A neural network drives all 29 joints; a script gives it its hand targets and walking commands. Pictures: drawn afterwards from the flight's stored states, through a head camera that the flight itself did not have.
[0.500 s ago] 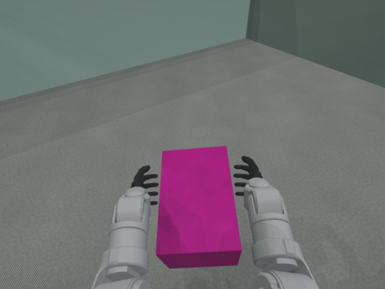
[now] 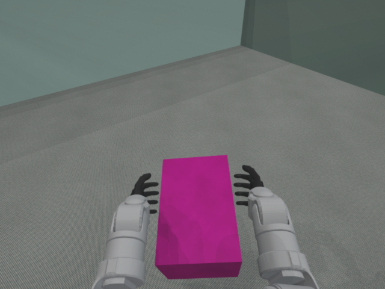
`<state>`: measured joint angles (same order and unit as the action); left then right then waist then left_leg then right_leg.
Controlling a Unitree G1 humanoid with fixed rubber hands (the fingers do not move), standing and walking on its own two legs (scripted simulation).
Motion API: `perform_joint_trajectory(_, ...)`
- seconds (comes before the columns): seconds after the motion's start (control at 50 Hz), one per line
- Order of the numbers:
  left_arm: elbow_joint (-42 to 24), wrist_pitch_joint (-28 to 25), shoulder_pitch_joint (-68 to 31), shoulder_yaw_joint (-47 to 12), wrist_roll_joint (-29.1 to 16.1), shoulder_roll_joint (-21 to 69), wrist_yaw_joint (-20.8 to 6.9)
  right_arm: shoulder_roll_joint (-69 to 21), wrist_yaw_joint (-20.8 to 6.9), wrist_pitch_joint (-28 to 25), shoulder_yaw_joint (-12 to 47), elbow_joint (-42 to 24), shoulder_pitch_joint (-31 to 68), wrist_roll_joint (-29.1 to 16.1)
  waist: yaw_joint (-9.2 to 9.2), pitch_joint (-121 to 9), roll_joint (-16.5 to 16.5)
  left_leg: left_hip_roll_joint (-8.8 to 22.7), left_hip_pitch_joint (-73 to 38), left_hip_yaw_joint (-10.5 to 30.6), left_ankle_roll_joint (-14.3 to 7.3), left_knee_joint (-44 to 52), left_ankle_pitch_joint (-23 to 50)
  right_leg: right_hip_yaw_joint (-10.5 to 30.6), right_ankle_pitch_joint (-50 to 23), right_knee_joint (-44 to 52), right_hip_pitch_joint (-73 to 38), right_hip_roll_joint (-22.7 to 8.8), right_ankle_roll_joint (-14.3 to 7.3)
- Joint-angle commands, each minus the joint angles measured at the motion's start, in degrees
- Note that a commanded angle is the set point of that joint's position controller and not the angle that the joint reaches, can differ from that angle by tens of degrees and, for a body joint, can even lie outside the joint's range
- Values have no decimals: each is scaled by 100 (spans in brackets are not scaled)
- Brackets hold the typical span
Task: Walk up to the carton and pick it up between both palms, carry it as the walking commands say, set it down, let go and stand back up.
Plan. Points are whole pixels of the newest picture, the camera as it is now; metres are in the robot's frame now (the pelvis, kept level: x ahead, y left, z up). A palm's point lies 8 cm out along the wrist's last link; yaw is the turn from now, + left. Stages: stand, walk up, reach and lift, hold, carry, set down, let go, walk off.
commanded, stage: hold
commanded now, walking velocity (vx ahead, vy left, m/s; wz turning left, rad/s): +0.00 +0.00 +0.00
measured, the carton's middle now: (198, 215) +0.32 -0.01 -0.04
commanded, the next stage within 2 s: carry in 0.30 s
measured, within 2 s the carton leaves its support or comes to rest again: neither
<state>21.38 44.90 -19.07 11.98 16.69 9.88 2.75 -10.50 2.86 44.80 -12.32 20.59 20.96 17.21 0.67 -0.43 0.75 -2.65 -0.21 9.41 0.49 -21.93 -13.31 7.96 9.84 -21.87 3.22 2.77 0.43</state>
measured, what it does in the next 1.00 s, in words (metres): walks backwards: left foot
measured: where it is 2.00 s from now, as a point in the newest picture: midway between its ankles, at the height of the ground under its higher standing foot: outside the picture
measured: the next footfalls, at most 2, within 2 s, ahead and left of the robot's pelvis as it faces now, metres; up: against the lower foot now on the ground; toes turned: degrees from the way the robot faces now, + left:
left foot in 0.92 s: -0.06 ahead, +0.02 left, +0.00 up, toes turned +4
right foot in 1.32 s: -0.16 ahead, -0.30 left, +0.00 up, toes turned -8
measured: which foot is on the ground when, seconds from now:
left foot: down 0.00-0.66, up 0.68-0.90, down 0.92-1.00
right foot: down 0.00-0.94, up 0.96-1.00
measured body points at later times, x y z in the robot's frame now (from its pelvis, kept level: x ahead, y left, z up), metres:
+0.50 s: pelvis -0.03 -0.01 -0.02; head -0.03 +0.00 +0.43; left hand +0.31 +0.12 +0.04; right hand +0.31 -0.14 +0.06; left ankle +0.00 +0.14 -0.74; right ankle +0.04 -0.12 -0.74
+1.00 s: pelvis -0.10 -0.07 -0.02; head -0.07 -0.05 +0.43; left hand +0.23 +0.03 +0.07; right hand +0.21 -0.23 +0.08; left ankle -0.10 +0.02 -0.74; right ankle -0.07 -0.16 -0.71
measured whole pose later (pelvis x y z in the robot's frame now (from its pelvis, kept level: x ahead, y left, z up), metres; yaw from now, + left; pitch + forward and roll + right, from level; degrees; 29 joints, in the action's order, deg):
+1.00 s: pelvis -0.10 -0.07 -0.02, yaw -4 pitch +4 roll -1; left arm -15.6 68.4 -18.9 4.0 5.4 9.9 15.6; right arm -10.4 15.4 67.1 -5.9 -13.6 20.2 3.7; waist 2.1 -1.9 -1.1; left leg 2.8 22.1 -7.1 -2.6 -38.4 -20.4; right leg -2.8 24.7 -52.1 32.8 3.3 -1.4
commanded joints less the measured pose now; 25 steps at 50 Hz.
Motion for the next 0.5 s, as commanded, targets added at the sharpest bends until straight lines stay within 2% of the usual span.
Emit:
perform_joint_trajectory(0.0,-539,-433,-3359,-2698,-1580,5785,-1425,-6076,-1480,-236,2788,-98,2692,-1570,-66,-1142,-89,-223,527,-339,-21,339,513,-326,-494,95,-598,147,57)
perform_joint_trajectory(0.02,-373,-432,-3224,-2657,-1527,5777,-1462,-6070,-1486,-238,2817,-95,2708,-1546,-80,-1257,-221,-213,631,-320,-51,339,265,-317,-304,69,-733,150,85)
perform_joint_trajectory(0.04,-552,-484,-3593,-2789,-1601,5908,-1475,-6122,-1491,-294,2772,-146,2870,-1579,-7,-1143,27,-249,652,-350,-38,313,254,-334,-189,68,-507,149,33)
perform_joint_trajectory(0.06,-410,-463,-3528,-2750,-1569,5823,-1479,-6117,-1501,-259,2723,32,2821,-1551,-50,-1244,-110,-217,607,-327,-20,298,326,-357,-256,71,-554,181,43)
perform_joint_trajectory(0.08,-428,-463,-3598,-2793,-1613,5839,-1471,-6106,-1511,-259,2677,115,2708,-1557,20,-1236,-42,-198,663,-334,-16,336,155,-418,-146,50,-627,217,5)
perform_joint_trajectory(0.1,-340,-497,-3651,-2733,-1624,5887,-1493,-6134,-1496,-327,2726,-19,3050,-1572,-12,-1359,-48,-182,755,-324,-47,312,13,-377,-4,22,-666,184,15)
perform_joint_trajectory(0.12,-254,-498,-3675,-2694,-1606,5991,-1492,-6125,-1498,-305,2709,52,3042,-1532,-4,-1383,-191,-199,605,-328,-52,268,-1,-375,100,34,-523,194,14)
perform_joint_trajectory(0.14,-288,-497,-3807,-2660,-1575,5862,-1493,-6127,-1479,-286,2562,232,2912,-1451,54,-1170,-120,-198,695,-333,-54,267,-118,-359,246,50,-399,147,4)
perform_joint_trajectory(0.16,-118,-487,-3824,-2499,-1516,5902,-1491,-6086,-1494,-263,2431,350,3030,-1416,24,-1003,-109,-202,795,-344,-41,306,-230,-395,381,64,-352,176,1)
perform_joint_trajectory(0.18,-106,-504,-4013,-2528,-1533,5844,-1517,-6035,-1481,-288,2374,450,2966,-1338,127,-939,-93,-219,840,-370,-42,299,-507,-390,621,110,-336,168,-5)
perform_joint_trajectory(0.2,-50,-519,-4186,-2476,-1509,5812,-1536,-5965,-1495,-301,2273,550,3133,-1296,129,-1065,22,-196,863,-377,-36,303,-547,-396,637,91,-349,170,-12)
perform_joint_trajectory(0.22,-45,-559,-4110,-2496,-1502,5852,-1511,-6057,-1485,-325,2348,566,3088,-1306,109,-1144,-74,-142,882,-299,-81,290,-439,-367,481,32,-357,143,-8)
perform_joint_trajectory(0.24,-92,-578,-4141,-2422,-1451,5791,-1526,-6098,-1500,-330,2273,640,2949,-1333,49,-1094,148,-193,925,-383,-28,290,-346,-385,373,32,-389,138,-2)
perform_joint_trajectory(0.26,-85,-590,-4014,-2478,-1433,5840,-1510,-6107,-1513,-353,2333,548,3046,-1375,15,-1150,176,-169,988,-348,-37,280,-312,-386,310,-15,-514,158,5)
perform_joint_trajectory(0.28,-36,-516,-3960,-2626,-1518,5611,-1499,-5926,-1491,-342,2713,256,3174,-1602,-75,-801,-382,666,1711,-8,62,-201,-845,178,632,109,1099,-845,-126)
perform_joint_trajectory(0.3,-104,-431,-3997,-2739,-1594,5616,-1414,-5818,-1477,-276,2648,282,3046,-1521,-23,-555,-248,637,1665,5,78,-208,-1233,357,1279,275,1544,-754,-177)
perform_joint_trajectory(0.32,-333,-388,-4092,-2851,-1657,5599,-1348,-5896,-1442,-243,2833,73,3247,-1688,-17,-574,-415,755,1738,38,59,-202,-1307,258,1509,298,1672,-690,-155)
perform_joint_trajectory(0.34,-543,-327,-4174,-2959,-1790,5699,-1293,-6019,-1376,-157,2894,82,3019,-1734,35,-1023,-487,891,1330,-131,4,-496,-438,194,281,-8,1513,-729,-239)
perform_joint_trajectory(0.36,-674,-270,-3932,-3079,-1804,5806,-1219,-6070,-1355,-96,3097,-256,3160,-1898,22,-1504,-268,968,1136,-218,-28,-845,515,103,-1069,-512,1410,-736,-256)
perform_joint_trajectory(0.38,-976,-187,-3905,-3290,-1911,5895,-1152,-6185,-1305,-31,3299,-487,3114,-2072,38,-1885,-152,1048,935,-251,-96,-1167,1274,6,-1889,-909,1403,-702,-274)
perform_joint_trajectory(0.4,-1279,-58,-4029,-3416,-2034,5956,-1111,-6274,-1279,103,3350,-651,3085,-2180,44,-2209,-24,1344,844,4,-237,-1163,1689,-84,-2019,-1348,1416,-609,-234)
perform_joint_trajectory(0.42,-1480,81,-4207,-3608,-2197,6148,-1092,-6329,-1223,175,3425,-923,3265,-2287,56,-2364,347,1633,818,267,-415,-1094,2134,-207,-1651,-1727,1574,-458,-170)
perform_joint_trajectory(0.44,-2133,176,-4532,-3911,-2501,6183,-1026,-6402,-1147,276,3558,-1218,3037,-2423,100,-2550,834,1950,598,581,-692,-984,2895,-324,-781,-2220,1929,-271,-96)
perform_joint_trajectory(0.46,-2481,372,-4357,-4119,-2674,6205,-964,-6380,-1022,429,3643,-1402,2707,-2516,76,-2534,1301,2337,617,954,-969,-733,3466,-441,969,-2495,2154,-145,-53)
perform_joint_trajectory(0.48,-2631,578,-3994,-4208,-2778,6203,-870,-6336,-873,593,3736,-1662,2507,-2604,67,-2507,1457,2593,701,1171,-1153,-603,3802,-454,1690,-2860,2295,-114,-54)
